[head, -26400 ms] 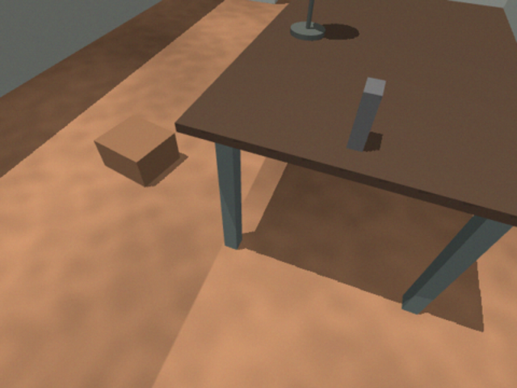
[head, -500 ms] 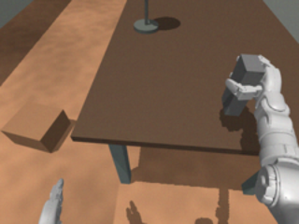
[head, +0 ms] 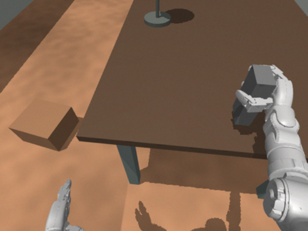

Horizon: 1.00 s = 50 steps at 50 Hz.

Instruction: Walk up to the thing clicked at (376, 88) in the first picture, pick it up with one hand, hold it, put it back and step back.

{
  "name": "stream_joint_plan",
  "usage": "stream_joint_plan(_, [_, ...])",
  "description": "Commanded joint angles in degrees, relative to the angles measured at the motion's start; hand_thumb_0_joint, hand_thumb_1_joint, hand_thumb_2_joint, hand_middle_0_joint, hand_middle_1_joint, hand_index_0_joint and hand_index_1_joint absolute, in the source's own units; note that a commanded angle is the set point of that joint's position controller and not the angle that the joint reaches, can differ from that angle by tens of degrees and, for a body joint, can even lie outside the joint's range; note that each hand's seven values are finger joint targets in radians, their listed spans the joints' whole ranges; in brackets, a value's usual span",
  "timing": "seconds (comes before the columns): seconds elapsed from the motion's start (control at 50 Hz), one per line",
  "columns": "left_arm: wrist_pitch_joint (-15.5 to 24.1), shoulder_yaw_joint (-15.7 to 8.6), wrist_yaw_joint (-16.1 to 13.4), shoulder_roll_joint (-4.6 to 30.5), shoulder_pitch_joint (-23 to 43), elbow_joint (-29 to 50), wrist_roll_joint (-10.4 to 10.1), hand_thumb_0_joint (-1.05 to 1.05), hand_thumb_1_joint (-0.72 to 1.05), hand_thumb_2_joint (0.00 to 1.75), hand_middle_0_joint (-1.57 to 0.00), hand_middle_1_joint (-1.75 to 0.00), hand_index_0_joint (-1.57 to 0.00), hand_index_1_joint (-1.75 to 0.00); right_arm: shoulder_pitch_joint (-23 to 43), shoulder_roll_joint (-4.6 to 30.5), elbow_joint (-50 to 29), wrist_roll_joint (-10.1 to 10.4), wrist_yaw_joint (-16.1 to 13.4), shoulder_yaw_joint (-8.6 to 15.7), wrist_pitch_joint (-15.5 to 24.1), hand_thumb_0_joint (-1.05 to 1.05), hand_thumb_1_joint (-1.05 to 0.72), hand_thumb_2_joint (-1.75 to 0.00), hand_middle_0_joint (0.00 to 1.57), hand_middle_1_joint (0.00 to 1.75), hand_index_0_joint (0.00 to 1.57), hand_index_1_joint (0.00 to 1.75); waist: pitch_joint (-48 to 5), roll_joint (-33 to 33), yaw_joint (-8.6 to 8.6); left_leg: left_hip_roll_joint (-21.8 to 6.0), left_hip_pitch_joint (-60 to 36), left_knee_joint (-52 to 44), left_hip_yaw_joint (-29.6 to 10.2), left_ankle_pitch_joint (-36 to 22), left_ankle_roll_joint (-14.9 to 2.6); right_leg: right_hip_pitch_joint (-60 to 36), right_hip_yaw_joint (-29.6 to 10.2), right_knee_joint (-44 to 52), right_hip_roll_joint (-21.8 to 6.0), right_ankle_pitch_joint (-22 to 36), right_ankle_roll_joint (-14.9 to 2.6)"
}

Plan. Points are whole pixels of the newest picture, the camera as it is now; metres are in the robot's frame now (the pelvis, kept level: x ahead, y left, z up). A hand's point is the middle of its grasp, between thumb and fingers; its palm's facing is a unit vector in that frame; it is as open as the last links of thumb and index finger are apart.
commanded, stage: lower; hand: right
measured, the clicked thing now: (250, 97) +0.47 -0.21 +0.09
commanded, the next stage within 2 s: loosen in 0.48 s
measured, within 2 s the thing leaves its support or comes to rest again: rests again in 0.48 s
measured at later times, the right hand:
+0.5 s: hand (249, 97) +0.46 -0.21 +0.09, palm faces +0.19 +0.98 +0.00, open 10.1 cm
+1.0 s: hand (251, 96) +0.46 -0.21 +0.10, palm faces +0.20 +0.98 +0.01, open 12.7 cm
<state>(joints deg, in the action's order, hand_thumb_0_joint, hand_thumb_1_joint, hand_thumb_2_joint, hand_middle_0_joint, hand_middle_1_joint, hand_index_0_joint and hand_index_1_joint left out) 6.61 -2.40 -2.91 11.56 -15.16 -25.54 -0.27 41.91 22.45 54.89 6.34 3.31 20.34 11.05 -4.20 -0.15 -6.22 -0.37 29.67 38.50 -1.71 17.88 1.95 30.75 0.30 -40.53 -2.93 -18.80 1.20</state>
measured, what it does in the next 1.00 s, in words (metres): stands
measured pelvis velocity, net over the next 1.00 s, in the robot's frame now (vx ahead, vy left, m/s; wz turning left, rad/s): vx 0.00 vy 0.00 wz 0.00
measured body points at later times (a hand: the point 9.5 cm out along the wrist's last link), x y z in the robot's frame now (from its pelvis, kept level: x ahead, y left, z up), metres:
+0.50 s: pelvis -0.01 +0.00 -0.01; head +0.05 -0.02 +0.43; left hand +0.14 +0.26 -0.06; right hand +0.45 -0.26 +0.09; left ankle +0.01 +0.14 -0.72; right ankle +0.01 -0.13 -0.72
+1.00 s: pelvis +0.00 +0.00 -0.02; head +0.05 -0.02 +0.43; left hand +0.14 +0.26 -0.06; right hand +0.45 -0.26 +0.10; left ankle +0.01 +0.14 -0.72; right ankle +0.01 -0.13 -0.72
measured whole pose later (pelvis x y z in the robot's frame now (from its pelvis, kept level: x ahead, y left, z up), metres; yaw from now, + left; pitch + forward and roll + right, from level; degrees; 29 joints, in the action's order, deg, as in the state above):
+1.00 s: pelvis +0.00 +0.00 -0.02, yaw +0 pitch +12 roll +1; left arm 5.2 -3.3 -1.9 12.7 -19.1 -17.5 0.4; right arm 42.6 22.8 56.7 5.5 3.2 21.8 15.3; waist -5.9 0.2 -7.1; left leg -0.4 36.8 45.3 -1.7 20.5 2.2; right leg 38.0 0.0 -47.6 -2.8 -21.5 1.0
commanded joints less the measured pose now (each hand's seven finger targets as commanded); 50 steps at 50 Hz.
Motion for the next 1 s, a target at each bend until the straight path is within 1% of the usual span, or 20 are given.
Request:
stream_joint_plan(0.0, [2.9, -4.8, -0.6, 10.0, 1.0, 10.1, -0.1, 0.00, -0.58, 0.09, -0.05, -0.04, -0.03, -0.06, 29.3, 14.1, -13.7, 0.6, 1.0, 0.9, 5.2, 0.00, -0.12, -1.29, 1.23, 1.40, 1.28, 1.40, -24.1, -4.3, -1.10, 1.4, -5.6, -2.6, 2.3, -18.8, -1.43, -14.3, 0.7, 2.2, 2.0, 17.7, -1.77])
stream_joint_plan(0.04, [2.7, -6.7, -0.7, 11.9, 0.9, 10.6, -0.2, 0.00, -0.58, 0.08, -0.05, -0.04, -0.03, -0.06, 30.7, 16.3, -15.5, 0.8, 0.6, 2.7, 5.6, 0.00, -0.13, -1.28, 1.23, 1.39, 1.27, 1.39, -24.0, -2.6, -1.57, 1.6, -4.6, -3.0, 2.6, -16.5, -1.39, -13.9, 0.4, 2.5, 1.9, 14.7, -1.96])
stream_joint_plan(0.08, [3.1, -4.6, -0.6, 10.0, 2.8, 12.9, -0.2, 0.00, -0.57, 0.08, -0.05, -0.04, -0.04, -0.06, 32.5, 16.7, -17.0, 0.8, 0.3, 3.2, 6.2, 0.00, -0.11, -1.27, 1.21, 1.38, 1.26, 1.38, -26.0, -4.0, -0.84, 1.3, -5.4, -2.4, 2.2, -17.1, -1.47, -13.7, 0.6, 1.6, 2.0, 15.2, -1.85])
stream_joint_plan(0.16, [3.0, -2.8, -0.2, 7.8, -0.1, 10.1, 0.0, 0.00, -0.58, 0.09, -0.05, -0.04, -0.03, -0.06, 26.6, 10.1, -8.6, 0.8, 0.6, -0.1, 6.1, 0.00, -0.09, -1.25, 1.19, 1.35, 1.24, 1.35, -21.0, -2.2, -1.27, 1.7, -2.5, -2.2, 2.7, -14.1, -1.54, -10.5, 0.2, 1.7, 1.9, 12.3, -1.95])
stream_joint_plan(0.2, [3.0, -2.9, -0.3, 8.5, 2.2, 12.3, 0.1, 0.00, -0.59, 0.09, -0.05, -0.04, -0.03, -0.06, 32.1, 17.0, -14.7, 0.1, 0.3, 2.8, 7.3, 0.00, -0.09, -1.27, 1.20, 1.37, 1.25, 1.37, -25.0, -5.1, -0.60, 1.5, -3.3, -1.6, 2.2, -14.6, -1.69, -10.9, 0.4, 1.2, 2.0, 12.9, -1.80])
stream_joint_plan(0.26, [2.5, -3.9, -0.1, 9.1, -0.7, 9.4, 0.6, 0.00, -0.57, 0.08, -0.05, -0.04, -0.04, -0.06, 31.3, 17.6, -13.1, -0.1, -0.2, 3.9, 7.6, 0.00, -0.07, -1.28, 1.20, 1.38, 1.26, 1.38, -23.0, -5.9, -0.36, 1.8, -1.9, -1.0, 2.5, -13.1, -2.01, -10.4, 0.0, 1.0, 1.8, 12.3, -1.35])
stream_joint_plan(0.28, [2.7, -4.3, 0.2, 9.4, 0.7, 10.1, 0.7, 0.00, -0.58, 0.08, -0.05, -0.04, -0.03, -0.06, 28.5, 13.8, -9.5, 0.1, 0.0, 2.2, 7.6, 0.00, -0.09, -1.27, 1.20, 1.37, 1.25, 1.37, -23.2, -5.9, -0.78, 2.0, -1.3, -0.5, 2.7, -13.4, -2.09, -10.6, -0.3, 0.9, 1.6, 13.8, -1.08])
stream_joint_plan(0.32, [3.1, -4.1, -0.2, 10.5, 3.4, 16.9, 0.7, 0.00, -0.58, 0.08, -0.05, -0.04, -0.04, -0.06, 33.9, 19.0, -16.5, 0.0, -0.7, 5.1, 9.1, 0.00, -0.09, -1.27, 1.20, 1.37, 1.25, 1.37, -29.6, -4.8, -0.94, 2.1, -3.3, 0.0, 2.8, -15.7, -1.88, -13.1, -0.3, -0.1, 1.4, 16.6, -1.25])
stream_joint_plan(0.4, [2.2, -2.9, 0.4, 8.0, -2.4, 11.9, 0.5, 0.00, -0.58, 0.09, -0.05, -0.04, -0.03, -0.06, 24.5, 10.6, -5.3, 0.1, 0.0, 1.0, 8.0, 0.00, -0.06, -1.24, 1.17, 1.34, 1.22, 1.34, -20.3, -3.7, -1.85, 2.3, 0.8, -0.5, 3.1, -10.7, -1.98, -8.9, -0.4, 0.7, 1.5, 10.9, -1.49])
stream_joint_plan(0.44, [2.9, -5.5, -0.3, 11.7, 3.9, 19.9, 0.5, 0.00, -0.59, 0.09, -0.05, -0.04, -0.03, -0.06, 31.9, 19.5, -15.7, -0.4, -0.4, 4.9, 9.5, 0.00, -0.08, -1.23, 1.17, 1.33, 1.22, 1.33, -29.7, -3.8, -1.10, 1.8, -3.1, 0.2, 2.3, -13.2, -1.69, -10.5, 0.1, -0.4, 1.7, 11.5, -1.75])
stream_joint_plan(0.5, [2.2, -5.6, 0.1, 10.3, -3.9, 12.9, 0.7, 0.00, -0.58, 0.09, -0.05, -0.04, -0.03, -0.06, 27.8, 12.7, -10.4, -0.1, -0.1, 1.5, 8.4, 0.00, -0.09, -1.25, 1.18, 1.35, 1.23, 1.35, -22.2, -5.2, -2.18, 2.0, 1.3, 0.6, 2.8, -12.8, -1.93, -9.7, -0.2, -0.8, 1.7, 12.4, -1.52])
stream_joint_plan(0.54, [2.7, -5.4, 0.1, 10.7, -0.1, 16.3, 0.6, 0.00, -0.59, 0.09, -0.05, -0.04, -0.03, -0.06, 28.2, 13.1, -11.4, 0.3, -0.1, 2.5, 9.0, 0.00, -0.07, -1.21, 1.15, 1.31, 1.20, 1.31, -24.6, -3.1, -1.86, 2.2, 0.6, 0.9, 3.1, -13.1, -1.85, -9.6, -0.7, -0.8, 1.4, 13.3, -1.47])
stream_joint_plan(0.56, [2.9, -5.1, 0.1, 10.6, 1.6, 19.2, 0.5, 0.00, -0.59, 0.09, -0.05, -0.04, -0.03, -0.06, 31.3, 17.1, -15.7, -0.2, -0.3, 4.2, 9.6, 0.00, -0.08, -1.22, 1.16, 1.32, 1.20, 1.32, -28.0, -4.7, -1.08, 1.8, -1.0, 1.3, 2.6, -14.3, -1.89, -10.0, -0.2, -1.4, 1.6, 13.8, -1.57])
stream_joint_plan(0.64, [2.6, -1.8, 0.6, 6.6, -1.0, 13.6, 0.5, 0.00, -0.54, 0.06, -0.06, -0.05, -0.05, -0.06, 26.9, 10.4, -9.9, -0.2, 0.5, 0.1, 9.5, 0.00, 0.10, -0.93, 1.05, 1.05, 1.08, 1.05, -22.7, -5.8, -0.98, 1.8, 0.4, 1.5, 2.4, -12.3, -1.92, -7.3, -0.1, -1.5, 2.0, 11.0, -1.75])
stream_joint_plan(0.68, [2.7, -4.0, 0.2, 9.5, 0.3, 17.8, 0.6, 0.00, -0.54, 0.06, -0.06, -0.05, -0.05, -0.06, 31.9, 17.5, -16.1, -0.3, 0.1, 3.8, 10.2, 0.00, 0.13, -0.84, 1.04, 1.01, 1.07, 1.01, -28.3, -7.8, -1.08, 1.8, 0.0, 1.8, 2.3, -13.2, -2.05, -10.6, -0.3, -1.8, 1.7, 13.1, -1.40])
stream_joint_plan(0.74, [2.0, -3.9, 0.4, 9.2, -4.0, 14.5, 0.8, 0.00, -0.53, 0.05, -0.06, -0.06, -0.06, -0.05, 26.7, 12.1, -9.9, -0.3, 0.1, 1.3, 8.6, 0.00, 0.27, -0.66, 0.99, 0.88, 1.01, 0.88, -23.8, -5.7, -1.59, 2.1, 0.7, 1.8, 2.8, -13.9, -2.05, -9.2, -0.3, -1.8, 1.8, 14.7, -1.27])
stream_joint_plan(0.82, [2.0, -6.4, 0.2, 11.8, -2.6, 18.3, 0.6, 0.00, -0.55, 0.07, -0.06, -0.05, -0.05, -0.06, 30.5, 15.3, -15.0, -0.3, -0.2, 2.7, 8.8, 0.00, 0.43, -0.50, 0.77, 0.69, 0.80, 0.69, -27.8, -5.5, -1.90, 2.1, 0.5, 2.2, 3.1, -15.0, -2.09, -11.6, -0.5, -1.9, 1.4, 16.7, -1.21])
stream_joint_plan(0.86, [1.6, -5.2, 0.5, 10.1, -4.5, 15.5, 0.5, 0.00, -0.55, 0.07, -0.06, -0.05, -0.05, -0.06, 26.9, 13.0, -11.5, -0.1, -0.1, 2.1, 8.3, 0.00, 0.46, -0.39, 0.68, 0.57, 0.70, 0.57, -22.6, -5.1, -1.18, 2.2, 1.4, 2.1, 3.3, -13.6, -2.20, -9.2, -0.6, -1.5, 1.5, 15.7, -1.11])
stream_joint_plan(0.92, [1.9, -5.4, 0.5, 10.3, -1.2, 18.4, 0.5, 0.00, -0.56, 0.07, -0.06, -0.05, -0.05, -0.06, 27.1, 14.0, -10.9, -0.5, 0.1, 2.6, 8.3, 0.00, 0.55, -0.23, 0.53, 0.40, 0.55, 0.40, -25.4, -3.7, -1.33, 1.8, -0.4, 2.4, 2.8, -15.5, -1.89, -8.7, -0.2, -2.4, 1.7, 15.8, -1.51])
stream_joint_plan(0.98, [1.4, -4.1, 0.7, 8.7, -1.9, 17.6, 0.3, 0.00, -0.56, 0.07, -0.06, -0.05, -0.05, -0.06, 26.4, 11.4, -8.5, -0.5, 0.3, 1.6, 7.8, 0.00, 0.61, -0.11, 0.40, 0.27, 0.41, 0.27, -21.8, -3.1, -1.01, 1.7, 0.0, 2.1, 2.6, -13.0, -1.99, -6.0, 0.0, -1.7, 1.8, 11.8, -1.55])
